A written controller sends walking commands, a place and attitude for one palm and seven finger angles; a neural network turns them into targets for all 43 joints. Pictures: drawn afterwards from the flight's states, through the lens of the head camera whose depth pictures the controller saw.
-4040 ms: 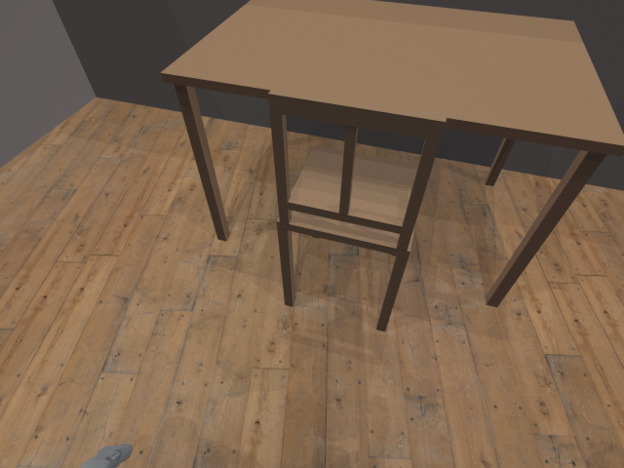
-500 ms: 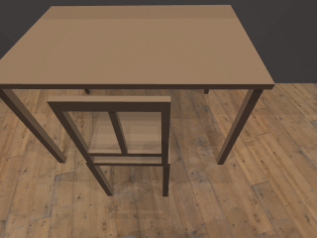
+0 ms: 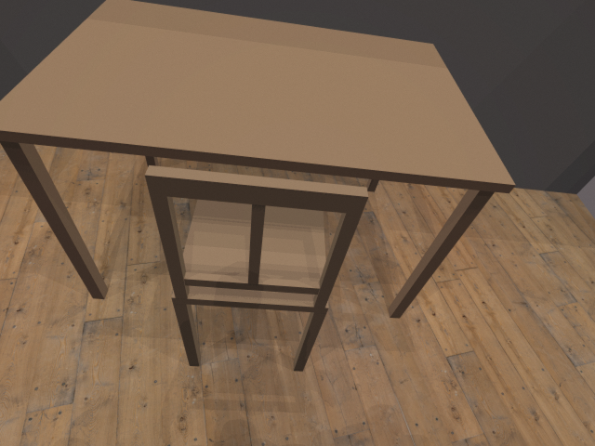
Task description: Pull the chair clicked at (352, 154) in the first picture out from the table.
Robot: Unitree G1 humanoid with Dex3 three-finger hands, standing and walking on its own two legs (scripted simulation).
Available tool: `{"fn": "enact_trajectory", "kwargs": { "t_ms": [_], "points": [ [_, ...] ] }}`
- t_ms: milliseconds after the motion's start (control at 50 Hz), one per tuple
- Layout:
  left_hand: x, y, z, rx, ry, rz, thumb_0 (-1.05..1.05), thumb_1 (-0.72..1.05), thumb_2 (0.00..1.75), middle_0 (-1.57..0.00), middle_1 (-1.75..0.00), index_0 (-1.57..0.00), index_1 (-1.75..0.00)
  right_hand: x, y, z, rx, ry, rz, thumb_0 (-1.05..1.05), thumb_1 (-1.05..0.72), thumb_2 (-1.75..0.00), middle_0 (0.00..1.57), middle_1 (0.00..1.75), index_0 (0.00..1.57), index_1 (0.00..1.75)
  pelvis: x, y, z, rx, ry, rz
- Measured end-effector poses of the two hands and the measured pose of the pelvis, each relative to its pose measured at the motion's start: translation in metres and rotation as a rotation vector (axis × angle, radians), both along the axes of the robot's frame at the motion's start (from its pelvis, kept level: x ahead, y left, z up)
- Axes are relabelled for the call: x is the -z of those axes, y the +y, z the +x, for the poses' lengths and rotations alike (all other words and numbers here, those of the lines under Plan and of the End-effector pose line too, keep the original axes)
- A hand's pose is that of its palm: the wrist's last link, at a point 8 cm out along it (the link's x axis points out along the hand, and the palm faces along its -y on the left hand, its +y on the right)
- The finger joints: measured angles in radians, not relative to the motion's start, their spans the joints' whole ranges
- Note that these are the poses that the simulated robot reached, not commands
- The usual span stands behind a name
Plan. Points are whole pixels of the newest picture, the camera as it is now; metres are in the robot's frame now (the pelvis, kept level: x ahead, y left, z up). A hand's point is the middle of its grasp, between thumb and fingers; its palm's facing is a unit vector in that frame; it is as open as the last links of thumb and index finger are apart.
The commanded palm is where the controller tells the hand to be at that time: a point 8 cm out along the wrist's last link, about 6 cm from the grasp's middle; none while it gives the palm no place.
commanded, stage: come to a stop and stand still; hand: left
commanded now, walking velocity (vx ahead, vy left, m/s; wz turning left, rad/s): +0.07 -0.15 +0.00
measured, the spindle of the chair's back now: (256, 245) +0.49 +0.10 -0.11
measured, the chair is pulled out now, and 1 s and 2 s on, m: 0.00 0.00 0.00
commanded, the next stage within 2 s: look again from close up in 0.78 s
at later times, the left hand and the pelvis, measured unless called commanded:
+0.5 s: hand out of the picture -0.04 +0.09 -0.17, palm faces +0.06 -0.98 -0.21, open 7.3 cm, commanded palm none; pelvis -0.04 -0.07 +0.00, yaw +1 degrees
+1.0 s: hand out of the picture -0.07 +0.07 -0.19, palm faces +0.06 -0.99 -0.15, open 7.3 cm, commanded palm none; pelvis -0.04 -0.07 -0.01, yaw +1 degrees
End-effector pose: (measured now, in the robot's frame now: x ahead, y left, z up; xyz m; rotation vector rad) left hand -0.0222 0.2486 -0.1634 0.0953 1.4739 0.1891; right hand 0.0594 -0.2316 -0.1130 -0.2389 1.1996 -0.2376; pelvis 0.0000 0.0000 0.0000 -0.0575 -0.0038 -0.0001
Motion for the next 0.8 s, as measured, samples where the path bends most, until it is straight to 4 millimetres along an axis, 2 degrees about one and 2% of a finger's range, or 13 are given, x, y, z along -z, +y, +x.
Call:
{"fn": "enact_trajectory", "kwargs": {
  "t_ms": [80,180,280,360,420,520,680,800],
  "points": [
    [-0.002,-0.001,-0.01,0.015,0.024,-0.002,0.01,0.91,0.9,-0.2,-0.3,-0.2,-0.3,0.001,-0.007,-0.04,0.05,0.07,-0.006,0.0,-0.91,-0.9,0.2,0.3,0.21,0.3,-0.002,-0.002,-0.007,0.004,0.005,-0.004],
    [-0.006,-0.013,-0.01,0.04,0.009,-0.001,0.01,0.91,0.9,-0.2,-0.3,-0.2,-0.3,0.006,-0.02,-0.095,0.112,0.175,0.009,0.0,-0.91,-0.9,0.2,0.3,0.21,0.3,-0.002,-0.012,-0.018,0.003,0.005,0.002],
    [-0.012,-0.038,-0.003,0.058,-0.047,0.014,0.0,0.91,0.9,-0.2,-0.3,-0.2,-0.3,0.02,-0.034,-0.138,0.146,0.257,0.057,0.0,-0.9,-0.9,0.2,0.3,0.21,0.3,0.0,-0.029,-0.027,-0.003,-0.001,0.025],
    [-0.013,-0.066,-0.008,0.059,-0.091,0.045,0.0,0.91,0.9,-0.2,-0.3,-0.2,-0.3,0.04,-0.047,-0.157,0.157,0.292,0.117,0.0,-0.9,-0.9,0.2,0.3,0.2,0.3,0.009,-0.051,-0.035,0.003,-0.012,0.077],
    [-0.019,-0.088,-0.017,0.041,-0.086,0.045,0.0,0.91,0.9,-0.2,-0.3,-0.2,-0.3,0.046,-0.05,-0.16,0.141,0.307,0.159,0.0,-0.9,-0.9,0.2,0.3,0.2,0.3,0.005,-0.062,-0.037,-0.011,-0.016,0.077],
    [-0.021,-0.116,-0.026,0.02,-0.077,0.031,0.01,0.93,0.9,-0.2,-0.3,-0.2,-0.3,0.05,-0.05,-0.151,0.108,0.297,0.205,0.0,-0.91,-0.9,0.2,0.3,0.2,0.3,0.004,-0.076,-0.036,-0.02,-0.008,0.069],
    [-0.007,-0.14,-0.053,-0.046,-0.011,-0.026,0.02,0.93,0.9,-0.2,-0.3,-0.2,-0.3,0.057,-0.046,-0.118,0.036,0.275,0.194,0.0,-0.91,-0.9,0.2,0.3,0.2,0.3,0.013,-0.083,-0.034,-0.042,0.01,0.032],
    [-0.005,-0.151,-0.063,-0.064,0.025,-0.068,0.01,0.92,0.9,-0.2,-0.3,-0.2,-0.3,0.045,-0.06,-0.102,0.013,0.252,0.129,0.01,-0.91,-0.9,0.2,0.3,0.2,0.3,0.008,-0.083,-0.032,-0.029,-0.002,0.057]
  ]
}}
